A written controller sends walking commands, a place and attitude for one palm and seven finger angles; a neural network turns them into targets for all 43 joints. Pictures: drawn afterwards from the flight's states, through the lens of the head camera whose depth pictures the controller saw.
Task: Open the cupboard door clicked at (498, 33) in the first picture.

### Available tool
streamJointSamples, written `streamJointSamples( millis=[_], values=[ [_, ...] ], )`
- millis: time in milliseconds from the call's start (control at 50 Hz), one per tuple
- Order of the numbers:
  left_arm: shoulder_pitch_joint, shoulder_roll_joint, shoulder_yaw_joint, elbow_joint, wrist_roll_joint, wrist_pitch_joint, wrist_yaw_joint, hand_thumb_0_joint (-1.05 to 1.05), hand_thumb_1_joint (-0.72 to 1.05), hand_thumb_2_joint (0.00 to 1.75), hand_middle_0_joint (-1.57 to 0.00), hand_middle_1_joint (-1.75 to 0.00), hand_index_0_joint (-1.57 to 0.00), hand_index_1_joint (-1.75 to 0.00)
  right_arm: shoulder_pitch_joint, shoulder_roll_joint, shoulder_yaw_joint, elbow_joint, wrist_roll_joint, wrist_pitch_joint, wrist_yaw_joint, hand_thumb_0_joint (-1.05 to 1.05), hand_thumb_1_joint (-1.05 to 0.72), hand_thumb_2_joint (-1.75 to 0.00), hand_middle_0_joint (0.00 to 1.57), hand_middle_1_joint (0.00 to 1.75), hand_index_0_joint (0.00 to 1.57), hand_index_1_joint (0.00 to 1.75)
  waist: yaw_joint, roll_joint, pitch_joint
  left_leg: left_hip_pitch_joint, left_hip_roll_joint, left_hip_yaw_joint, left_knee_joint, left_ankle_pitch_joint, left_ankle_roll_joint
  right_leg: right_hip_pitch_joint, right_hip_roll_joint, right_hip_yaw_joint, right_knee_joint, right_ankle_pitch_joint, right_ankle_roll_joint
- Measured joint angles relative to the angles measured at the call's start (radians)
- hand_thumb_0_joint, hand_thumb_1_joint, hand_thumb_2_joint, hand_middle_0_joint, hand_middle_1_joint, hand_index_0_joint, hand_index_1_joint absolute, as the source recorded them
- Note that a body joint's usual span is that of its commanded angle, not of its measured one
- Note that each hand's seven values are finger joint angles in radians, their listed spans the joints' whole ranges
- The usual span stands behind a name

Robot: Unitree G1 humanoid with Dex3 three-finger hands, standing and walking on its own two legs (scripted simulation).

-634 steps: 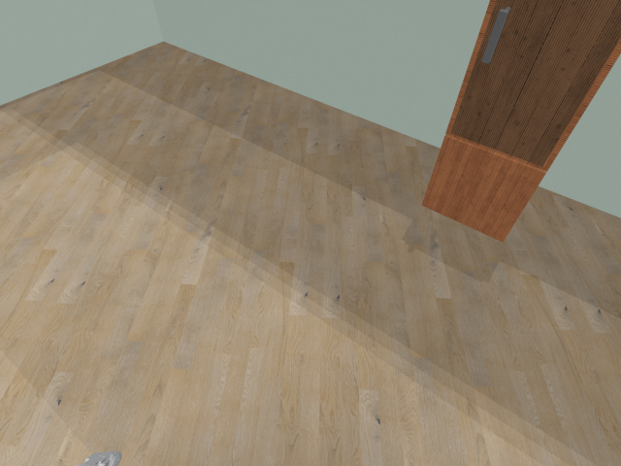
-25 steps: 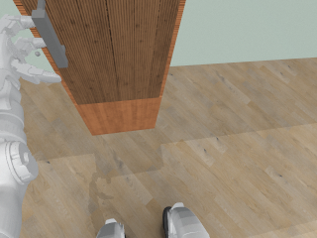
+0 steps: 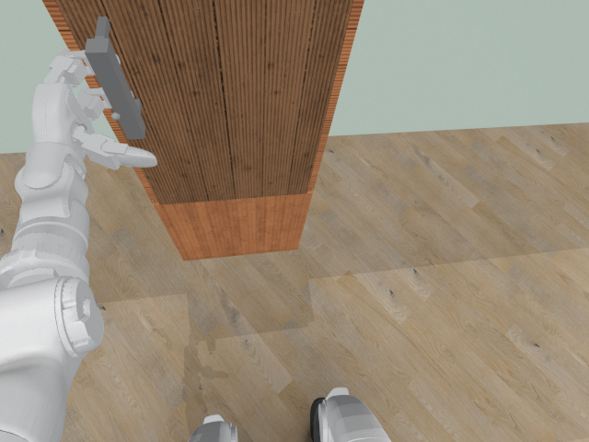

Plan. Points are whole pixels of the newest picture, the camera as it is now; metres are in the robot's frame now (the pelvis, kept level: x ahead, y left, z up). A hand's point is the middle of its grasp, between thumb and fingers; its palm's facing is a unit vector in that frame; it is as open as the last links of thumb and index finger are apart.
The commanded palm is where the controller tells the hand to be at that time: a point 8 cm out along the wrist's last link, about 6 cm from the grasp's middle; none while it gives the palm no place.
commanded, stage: slide the fingers in behind the handle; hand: left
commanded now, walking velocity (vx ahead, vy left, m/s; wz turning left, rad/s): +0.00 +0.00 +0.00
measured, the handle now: (120, 83) +0.57 +0.19 +0.08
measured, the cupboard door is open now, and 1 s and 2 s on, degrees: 0 1 10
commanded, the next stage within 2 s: close the thumb around the handle in 0.76 s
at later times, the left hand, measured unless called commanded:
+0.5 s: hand (140, 112) +0.53 +0.16 +0.08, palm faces +0.05 -1.00 -0.02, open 14.0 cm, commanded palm +0.50 +0.20 +0.09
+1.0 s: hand (141, 115) +0.52 +0.16 +0.08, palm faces +0.05 -1.00 -0.03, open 13.7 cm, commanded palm +0.49 +0.19 +0.09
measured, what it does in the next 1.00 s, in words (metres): stands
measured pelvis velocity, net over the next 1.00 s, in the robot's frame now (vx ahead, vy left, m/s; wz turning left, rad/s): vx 0.00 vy -0.01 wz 0.01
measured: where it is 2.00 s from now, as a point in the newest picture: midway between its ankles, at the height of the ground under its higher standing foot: outside the picture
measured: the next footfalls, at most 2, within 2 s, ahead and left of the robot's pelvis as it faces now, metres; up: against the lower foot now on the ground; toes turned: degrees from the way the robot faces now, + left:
none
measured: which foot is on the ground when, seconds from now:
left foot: down 0.00-1.00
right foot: down 0.00-1.00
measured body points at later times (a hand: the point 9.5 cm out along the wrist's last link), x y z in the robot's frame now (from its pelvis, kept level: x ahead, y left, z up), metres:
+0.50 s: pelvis +0.00 -0.01 +0.00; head +0.14 +0.00 +0.43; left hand +0.52 +0.21 +0.08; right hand -0.02 -0.27 -0.11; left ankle -0.04 +0.11 -0.69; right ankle +0.03 -0.15 -0.69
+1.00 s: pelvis +0.00 -0.01 +0.00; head +0.13 +0.00 +0.43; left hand +0.51 +0.21 +0.08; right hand -0.01 -0.27 -0.11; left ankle -0.04 +0.11 -0.69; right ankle +0.03 -0.15 -0.69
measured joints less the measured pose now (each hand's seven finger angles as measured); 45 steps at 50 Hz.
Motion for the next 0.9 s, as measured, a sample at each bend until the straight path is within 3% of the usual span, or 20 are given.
streamJointSamples(
  millis=[480, 900],
  values=[
    [-0.022, -0.032, -0.009, 0.012, 0.017, -0.011, 0.083, -0.01, -0.5, 0.3, -0.29, -1.2, -0.3, -1.2, 0.027, 0.003, -0.007, 0.018, -0.007, -0.009, 0.011, 0.0, -0.9, -0.9, 0.2, 0.3, 0.2, 0.3, -0.008, 0.011, 0.007, -0.005, 0.002, 0.004, -0.012, 0.01, -0.011, -0.019, 0.003, 0.005, 0.011, -0.002, -0.011],
    [-0.02, -0.052, -0.042, 0.022, 0.01, -0.028, 0.1, -0.01, -0.5, 0.3, -0.29, -1.2, -0.26, -1.2, 0.008, -0.001, -0.013, 0.03, -0.009, -0.023, 0.012, 0.0, -0.9, -0.9, 0.2, 0.3, 0.2, 0.3, 0.002, 0.01, 0.006, 0.004, -0.004, -0.003, -0.016, 0.012, -0.011, -0.007, -0.002, 0.0, 0.009, -0.005, -0.011]
  ],
)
